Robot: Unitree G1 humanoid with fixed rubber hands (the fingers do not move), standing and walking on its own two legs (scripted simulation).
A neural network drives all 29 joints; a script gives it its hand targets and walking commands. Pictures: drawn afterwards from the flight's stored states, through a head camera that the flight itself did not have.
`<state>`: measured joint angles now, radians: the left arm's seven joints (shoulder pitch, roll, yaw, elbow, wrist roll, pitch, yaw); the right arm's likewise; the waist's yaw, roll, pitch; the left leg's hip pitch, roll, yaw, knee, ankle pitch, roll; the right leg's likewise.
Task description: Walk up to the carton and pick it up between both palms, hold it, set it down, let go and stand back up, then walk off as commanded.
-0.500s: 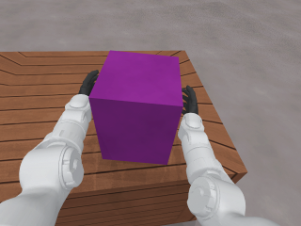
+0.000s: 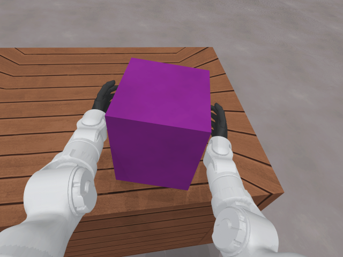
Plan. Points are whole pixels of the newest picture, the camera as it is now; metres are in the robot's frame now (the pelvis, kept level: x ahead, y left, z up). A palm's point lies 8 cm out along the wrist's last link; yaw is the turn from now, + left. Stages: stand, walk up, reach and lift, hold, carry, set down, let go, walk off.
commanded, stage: set down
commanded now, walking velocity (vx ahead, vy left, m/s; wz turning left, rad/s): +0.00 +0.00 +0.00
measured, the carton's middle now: (160, 127) +0.43 -0.02 +0.05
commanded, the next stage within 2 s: none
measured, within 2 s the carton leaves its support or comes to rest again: rests again in 0.04 s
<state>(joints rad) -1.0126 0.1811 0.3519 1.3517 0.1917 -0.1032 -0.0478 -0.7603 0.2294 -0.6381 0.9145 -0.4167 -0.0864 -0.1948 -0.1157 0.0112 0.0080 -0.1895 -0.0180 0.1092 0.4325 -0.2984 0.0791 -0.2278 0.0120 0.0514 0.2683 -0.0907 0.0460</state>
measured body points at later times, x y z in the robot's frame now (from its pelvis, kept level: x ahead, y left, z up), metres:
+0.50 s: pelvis +0.00 +0.00 +0.00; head +0.04 +0.02 +0.45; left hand +0.46 +0.12 +0.09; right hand +0.39 -0.16 +0.06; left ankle -0.04 +0.04 -0.74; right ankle +0.03 -0.16 -0.74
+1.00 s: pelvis +0.00 +0.00 +0.00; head +0.05 +0.02 +0.45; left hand +0.46 +0.13 +0.08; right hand +0.39 -0.16 +0.06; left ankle -0.04 +0.04 -0.74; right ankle +0.03 -0.16 -0.74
